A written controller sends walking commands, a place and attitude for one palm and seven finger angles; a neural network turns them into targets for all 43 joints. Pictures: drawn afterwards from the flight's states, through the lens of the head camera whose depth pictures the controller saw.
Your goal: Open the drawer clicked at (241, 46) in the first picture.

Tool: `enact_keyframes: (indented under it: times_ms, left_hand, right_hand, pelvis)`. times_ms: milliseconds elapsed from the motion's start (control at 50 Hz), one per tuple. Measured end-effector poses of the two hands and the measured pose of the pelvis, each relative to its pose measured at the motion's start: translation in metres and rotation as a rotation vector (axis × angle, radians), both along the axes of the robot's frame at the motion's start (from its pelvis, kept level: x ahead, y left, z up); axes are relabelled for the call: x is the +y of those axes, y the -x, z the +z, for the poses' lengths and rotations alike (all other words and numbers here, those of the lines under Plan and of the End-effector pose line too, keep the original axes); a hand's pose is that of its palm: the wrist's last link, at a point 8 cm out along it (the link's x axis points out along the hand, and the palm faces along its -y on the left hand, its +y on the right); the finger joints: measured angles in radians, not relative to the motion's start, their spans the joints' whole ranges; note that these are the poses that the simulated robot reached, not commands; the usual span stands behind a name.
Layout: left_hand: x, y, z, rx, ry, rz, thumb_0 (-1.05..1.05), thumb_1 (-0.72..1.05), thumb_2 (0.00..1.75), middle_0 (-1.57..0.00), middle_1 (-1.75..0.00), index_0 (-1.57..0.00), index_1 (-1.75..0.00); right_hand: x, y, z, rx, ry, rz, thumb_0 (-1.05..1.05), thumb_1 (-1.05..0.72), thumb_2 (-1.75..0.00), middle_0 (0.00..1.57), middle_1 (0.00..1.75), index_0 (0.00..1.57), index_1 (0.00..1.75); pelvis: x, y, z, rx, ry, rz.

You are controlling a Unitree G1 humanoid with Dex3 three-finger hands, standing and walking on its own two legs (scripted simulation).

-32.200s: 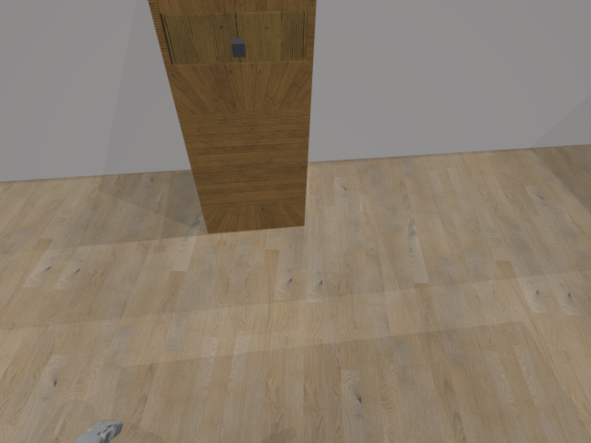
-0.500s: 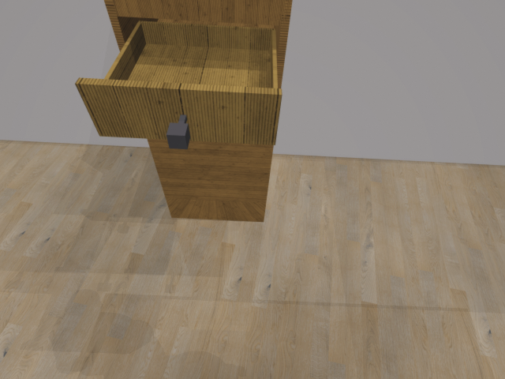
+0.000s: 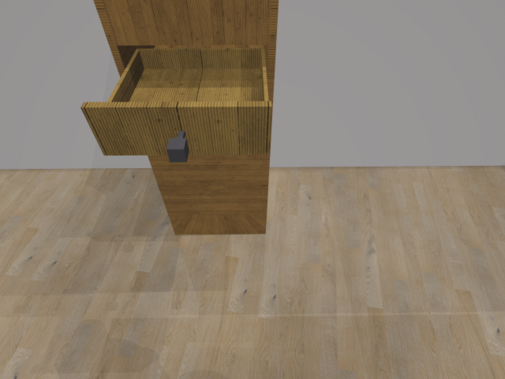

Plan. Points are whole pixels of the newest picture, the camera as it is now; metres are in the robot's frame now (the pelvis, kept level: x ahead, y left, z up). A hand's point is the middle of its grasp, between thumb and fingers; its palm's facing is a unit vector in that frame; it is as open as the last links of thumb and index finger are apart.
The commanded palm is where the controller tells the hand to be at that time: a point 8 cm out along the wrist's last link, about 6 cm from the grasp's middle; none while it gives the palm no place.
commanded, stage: let the arm hang, fingers relaxed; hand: left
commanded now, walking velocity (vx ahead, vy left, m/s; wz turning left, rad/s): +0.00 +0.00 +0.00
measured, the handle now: (179, 144) +0.55 +0.18 +0.06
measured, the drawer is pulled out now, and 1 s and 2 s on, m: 0.28 0.28 0.28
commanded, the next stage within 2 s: look to check the result in 0.16 s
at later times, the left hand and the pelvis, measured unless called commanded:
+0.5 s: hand out of the picture -0.01 +0.17 -0.18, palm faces +0.05 -0.98 -0.18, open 7.4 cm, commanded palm none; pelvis +0.00 +0.01 +0.00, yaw +0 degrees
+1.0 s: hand out of the picture +0.01 +0.17 -0.17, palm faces +0.04 -0.98 -0.19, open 7.4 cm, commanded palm none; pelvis +0.01 +0.00 +0.00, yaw +0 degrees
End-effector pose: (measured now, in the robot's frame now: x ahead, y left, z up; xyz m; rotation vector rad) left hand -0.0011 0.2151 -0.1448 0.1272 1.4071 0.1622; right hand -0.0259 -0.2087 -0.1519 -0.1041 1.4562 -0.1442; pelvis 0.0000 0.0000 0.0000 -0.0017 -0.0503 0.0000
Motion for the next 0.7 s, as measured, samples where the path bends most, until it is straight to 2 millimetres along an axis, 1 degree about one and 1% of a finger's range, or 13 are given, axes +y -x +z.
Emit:
enact_keyframes:
  times_ms: [140, 300, 500, 700]
  left_hand:
    - [-0.004, 0.013, -0.003, 0.028, 0.019, 0.013, 0.01, 0.92, 0.9, -0.2, -0.3, -0.2, -0.3]
    - [-0.001, 0.02, -0.002, 0.046, 0.016, 0.019, 0.01, 0.91, 0.9, -0.2, -0.3, -0.2, -0.3]
    - [0.004, 0.015, -0.001, 0.038, 0.004, 0.018, 0.01, 0.91, 0.9, -0.2, -0.3, -0.19, -0.3]
    - [0.004, 0.004, -0.001, 0.02, 0.003, 0.012, 0.01, 0.91, 0.9, -0.2, -0.3, -0.19, -0.3]
  right_hand:
    - [0.004, 0.011, 0.001, 0.026, 0.004, -0.008, 0.0, -0.91, -0.9, 0.2, 0.3, 0.2, 0.3]
    - [0.01, 0.011, 0.0, 0.021, -0.005, -0.012, 0.0, -0.91, -0.9, 0.2, 0.3, 0.2, 0.3]
    - [0.014, -0.001, -0.001, 0.001, -0.013, -0.007, 0.0, -0.91, -0.9, 0.2, 0.3, 0.2, 0.3]
    - [0.01, -0.011, 0.0, -0.012, -0.003, -0.001, 0.0, -0.91, -0.9, 0.2, 0.3, 0.2, 0.3]
  pelvis:
    - [0.002, 0.003, 0.0, 0.003, 0.001, 0.001]
    - [0.005, 0.004, -0.001, 0.008, 0.001, 0.002]
    - [0.007, 0.003, -0.001, 0.014, -0.001, 0.002]
    - [0.007, -0.001, 0.0, 0.017, -0.002, 0.003]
